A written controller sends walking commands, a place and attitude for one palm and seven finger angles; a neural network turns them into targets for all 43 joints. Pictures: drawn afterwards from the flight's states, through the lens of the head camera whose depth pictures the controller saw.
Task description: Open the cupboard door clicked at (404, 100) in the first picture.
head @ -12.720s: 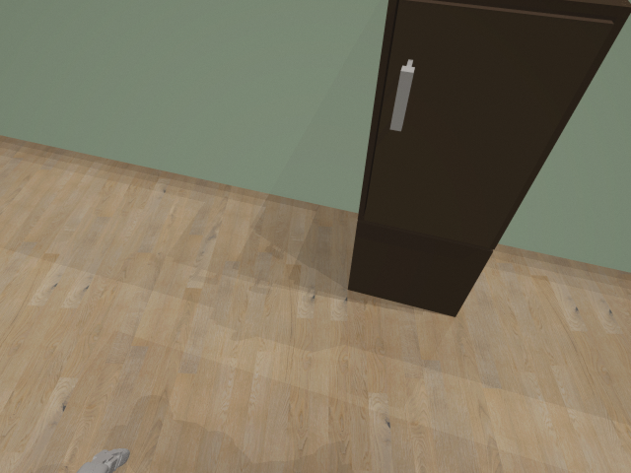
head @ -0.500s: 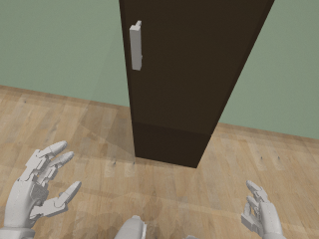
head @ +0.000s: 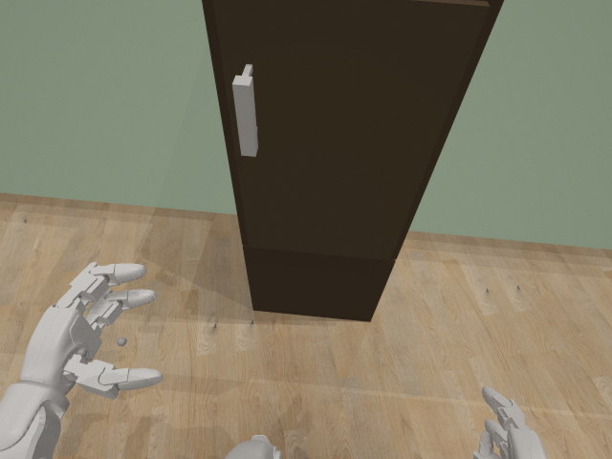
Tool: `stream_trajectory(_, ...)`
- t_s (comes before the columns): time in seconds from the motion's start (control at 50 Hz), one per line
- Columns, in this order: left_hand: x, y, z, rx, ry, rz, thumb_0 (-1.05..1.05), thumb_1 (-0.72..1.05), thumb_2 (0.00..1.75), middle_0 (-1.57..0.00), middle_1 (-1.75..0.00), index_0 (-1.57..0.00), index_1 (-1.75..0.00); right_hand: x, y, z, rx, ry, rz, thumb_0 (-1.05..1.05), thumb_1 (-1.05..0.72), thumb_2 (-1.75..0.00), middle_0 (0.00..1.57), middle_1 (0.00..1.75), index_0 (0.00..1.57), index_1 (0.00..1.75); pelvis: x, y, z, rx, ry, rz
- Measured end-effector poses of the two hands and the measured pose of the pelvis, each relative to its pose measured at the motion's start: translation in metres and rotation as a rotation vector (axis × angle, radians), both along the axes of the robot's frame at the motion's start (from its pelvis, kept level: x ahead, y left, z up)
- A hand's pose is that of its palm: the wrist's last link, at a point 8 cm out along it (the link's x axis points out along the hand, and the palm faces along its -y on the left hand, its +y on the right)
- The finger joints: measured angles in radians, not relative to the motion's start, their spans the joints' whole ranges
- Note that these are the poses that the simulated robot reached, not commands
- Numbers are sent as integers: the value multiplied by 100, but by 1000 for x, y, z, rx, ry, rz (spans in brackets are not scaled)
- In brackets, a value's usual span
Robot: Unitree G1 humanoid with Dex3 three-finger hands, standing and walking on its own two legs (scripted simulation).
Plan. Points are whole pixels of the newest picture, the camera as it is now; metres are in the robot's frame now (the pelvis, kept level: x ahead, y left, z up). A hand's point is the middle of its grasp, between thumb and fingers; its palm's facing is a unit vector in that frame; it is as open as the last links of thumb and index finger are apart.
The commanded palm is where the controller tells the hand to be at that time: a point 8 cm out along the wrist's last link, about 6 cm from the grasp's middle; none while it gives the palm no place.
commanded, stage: raise the hand with hooked fingers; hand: left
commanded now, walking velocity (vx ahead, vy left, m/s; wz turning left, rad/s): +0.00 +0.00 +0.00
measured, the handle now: (249, 111) +0.60 +0.13 +0.12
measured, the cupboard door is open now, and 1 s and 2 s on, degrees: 0 0 0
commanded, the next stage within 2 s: move the hooked fingers beside the handle in 1.02 s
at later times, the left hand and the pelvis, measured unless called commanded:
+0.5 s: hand (48, 265) +0.28 +0.30 +0.13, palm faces +0.03 -1.00 -0.05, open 14.0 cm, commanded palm +0.26 +0.34 +0.14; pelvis +0.00 +0.02 +0.02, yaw +1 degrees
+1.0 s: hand (78, 264) +0.29 +0.27 +0.13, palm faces +0.01 -1.00 -0.05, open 14.0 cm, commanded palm +0.26 +0.32 +0.14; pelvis +0.01 -0.01 +0.03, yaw +1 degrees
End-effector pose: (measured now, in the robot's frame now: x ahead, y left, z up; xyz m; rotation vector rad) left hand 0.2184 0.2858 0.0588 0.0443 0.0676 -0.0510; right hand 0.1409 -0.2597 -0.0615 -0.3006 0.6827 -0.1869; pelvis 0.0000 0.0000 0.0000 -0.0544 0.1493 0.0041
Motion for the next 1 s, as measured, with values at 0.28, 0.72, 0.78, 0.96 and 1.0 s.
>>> stream_trajectory(0.28,25,47,40,-12,-11,62,-1,-45,32,-30,-116,-29,-117,36,50,27,60,-100,91,1,-91,-89,20,30,21,30,3,16,15,-5,-57,14)
stream_trajectory(0.72,53,55,72,-16,-36,30,-1,-50,30,-30,-120,-30,-120,1,24,26,33,-7,32,1,-91,-89,20,30,21,30,3,10,28,11,-86,5)
stream_trajectory(0.78,51,51,67,-30,-38,48,-1,-50,30,-30,-120,-30,-120,1,19,26,28,0,35,1,-91,-89,20,30,21,30,3,6,28,13,-86,6)
stream_trajectory(0.96,47,37,74,8,-69,55,-2,-50,30,-31,-120,-30,-120,9,10,25,38,-14,42,1,-91,-89,20,30,21,30,5,-6,28,17,-92,11)
stream_trajectory(1.0,48,35,77,5,-73,54,-1,-50,30,-31,-120,-30,-120,12,9,24,46,-21,42,1,-91,-89,20,30,21,30,6,-8,28,18,-93,12)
